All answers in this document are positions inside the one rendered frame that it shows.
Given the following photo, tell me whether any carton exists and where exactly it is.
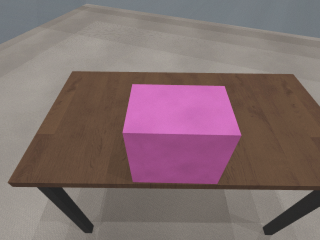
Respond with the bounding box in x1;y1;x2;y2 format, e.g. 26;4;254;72
122;84;242;184

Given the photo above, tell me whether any table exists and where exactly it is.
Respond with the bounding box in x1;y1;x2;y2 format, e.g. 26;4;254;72
7;71;320;235

